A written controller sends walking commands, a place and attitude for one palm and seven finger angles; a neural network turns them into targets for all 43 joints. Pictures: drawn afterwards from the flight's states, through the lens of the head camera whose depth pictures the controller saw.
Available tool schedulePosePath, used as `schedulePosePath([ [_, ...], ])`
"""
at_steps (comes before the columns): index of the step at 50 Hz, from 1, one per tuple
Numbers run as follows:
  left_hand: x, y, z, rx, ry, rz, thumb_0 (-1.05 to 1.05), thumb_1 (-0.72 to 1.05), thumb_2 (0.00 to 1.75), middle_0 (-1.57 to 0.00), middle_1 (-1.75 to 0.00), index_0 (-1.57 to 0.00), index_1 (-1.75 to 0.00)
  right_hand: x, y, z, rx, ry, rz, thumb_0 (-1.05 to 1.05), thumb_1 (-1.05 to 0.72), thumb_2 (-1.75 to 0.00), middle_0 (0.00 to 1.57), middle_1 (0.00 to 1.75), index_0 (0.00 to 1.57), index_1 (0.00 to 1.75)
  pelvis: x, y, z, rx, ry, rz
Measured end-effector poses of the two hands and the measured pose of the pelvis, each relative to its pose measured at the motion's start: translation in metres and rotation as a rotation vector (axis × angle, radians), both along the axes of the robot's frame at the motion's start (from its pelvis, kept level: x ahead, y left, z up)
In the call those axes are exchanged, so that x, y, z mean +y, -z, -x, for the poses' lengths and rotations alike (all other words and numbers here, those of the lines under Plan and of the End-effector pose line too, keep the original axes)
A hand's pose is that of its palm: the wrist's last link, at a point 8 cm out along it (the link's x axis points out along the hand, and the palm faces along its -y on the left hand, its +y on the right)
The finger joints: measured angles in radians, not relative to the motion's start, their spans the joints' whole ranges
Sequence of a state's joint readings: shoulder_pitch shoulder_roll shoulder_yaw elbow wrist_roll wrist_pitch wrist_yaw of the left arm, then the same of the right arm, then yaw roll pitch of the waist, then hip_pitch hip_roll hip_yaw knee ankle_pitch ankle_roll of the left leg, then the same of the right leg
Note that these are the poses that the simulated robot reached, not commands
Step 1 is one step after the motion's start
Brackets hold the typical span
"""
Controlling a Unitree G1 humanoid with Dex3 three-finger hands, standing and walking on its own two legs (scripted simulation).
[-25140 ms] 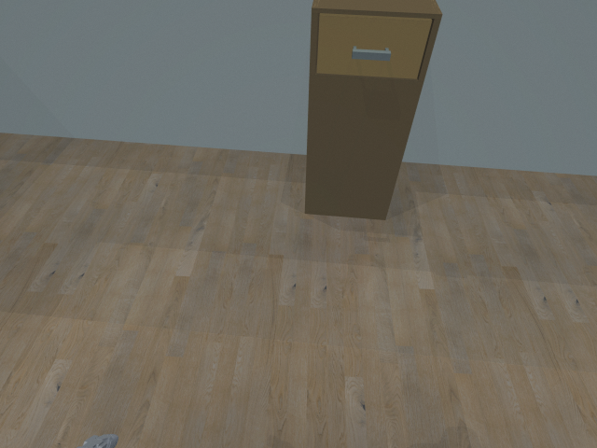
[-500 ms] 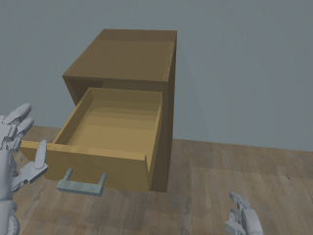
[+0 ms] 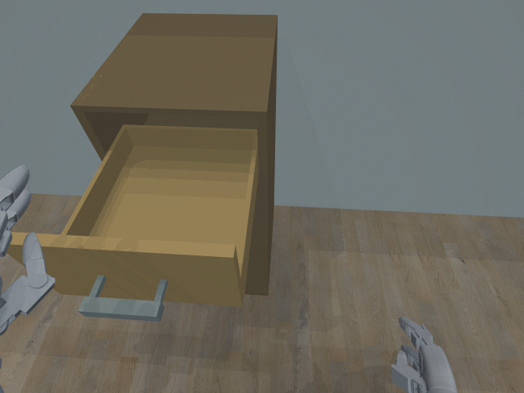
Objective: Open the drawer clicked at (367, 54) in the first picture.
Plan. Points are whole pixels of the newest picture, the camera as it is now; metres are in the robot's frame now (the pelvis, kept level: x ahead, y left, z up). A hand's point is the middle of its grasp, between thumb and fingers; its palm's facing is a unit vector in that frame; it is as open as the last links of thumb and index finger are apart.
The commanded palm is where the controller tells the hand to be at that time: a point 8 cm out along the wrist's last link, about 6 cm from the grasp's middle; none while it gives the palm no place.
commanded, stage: step back with the hand held close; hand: left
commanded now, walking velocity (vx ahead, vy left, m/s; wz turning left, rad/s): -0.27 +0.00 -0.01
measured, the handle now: (126, 296) +0.25 +0.23 +0.01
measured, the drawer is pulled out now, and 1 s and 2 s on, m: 0.30 0.30 0.30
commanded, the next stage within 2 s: stop stepping back and stand still in 1.26 s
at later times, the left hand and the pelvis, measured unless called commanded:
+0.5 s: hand (1, 334) +0.14 +0.25 +0.18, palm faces +0.40 -0.78 -0.48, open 7.4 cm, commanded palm +0.08 +0.29 +0.20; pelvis -0.06 +0.01 -0.02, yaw -1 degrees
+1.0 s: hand (22, 377) +0.11 +0.21 +0.18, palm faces +0.28 -0.82 -0.49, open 7.4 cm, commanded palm +0.04 +0.27 +0.20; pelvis -0.11 -0.01 -0.01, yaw -2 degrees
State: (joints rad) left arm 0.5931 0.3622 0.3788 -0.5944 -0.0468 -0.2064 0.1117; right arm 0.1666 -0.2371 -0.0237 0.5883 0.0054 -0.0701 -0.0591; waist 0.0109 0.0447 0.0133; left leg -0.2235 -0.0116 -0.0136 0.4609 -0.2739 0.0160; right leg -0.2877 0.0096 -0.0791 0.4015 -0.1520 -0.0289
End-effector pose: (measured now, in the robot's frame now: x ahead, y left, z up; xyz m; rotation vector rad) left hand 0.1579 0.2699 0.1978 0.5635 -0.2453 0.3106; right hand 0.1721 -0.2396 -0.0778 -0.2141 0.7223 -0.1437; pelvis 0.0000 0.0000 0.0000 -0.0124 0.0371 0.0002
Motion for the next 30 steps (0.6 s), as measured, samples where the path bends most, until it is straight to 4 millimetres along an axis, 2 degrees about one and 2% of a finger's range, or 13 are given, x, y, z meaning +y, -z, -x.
schedulePosePath([
  [8,0.014,0.002,0.009,0.030,0.025,-0.054,0.01,0.89,0.90,-0.22,-0.30,-0.21,-0.30,0.006,0.001,0.016,0.008,0.039,0.007,0.01,-0.90,-0.90,0.20,0.30,0.20,0.30,0.011,0.005,0.015,0.008,0.007,-0.017],
  [19,0.017,0.002,0.042,-0.063,0.024,-0.055,0.01,0.89,0.90,-0.22,-0.30,-0.21,-0.30,0.025,0.002,0.041,-0.031,-0.007,-0.001,0.01,-0.90,-0.90,0.20,0.30,0.21,0.30,0.014,0.015,0.044,0.005,0.016,-0.022],
  [30,0.015,0.002,0.056,-0.147,0.024,-0.034,0.01,0.89,0.90,-0.21,-0.30,-0.21,-0.30,0.015,0.008,0.078,-0.008,0.011,0.029,0.01,-0.90,-0.90,0.20,0.30,0.21,0.30,0.015,0.019,0.062,0.002,0.015,-0.007],
])
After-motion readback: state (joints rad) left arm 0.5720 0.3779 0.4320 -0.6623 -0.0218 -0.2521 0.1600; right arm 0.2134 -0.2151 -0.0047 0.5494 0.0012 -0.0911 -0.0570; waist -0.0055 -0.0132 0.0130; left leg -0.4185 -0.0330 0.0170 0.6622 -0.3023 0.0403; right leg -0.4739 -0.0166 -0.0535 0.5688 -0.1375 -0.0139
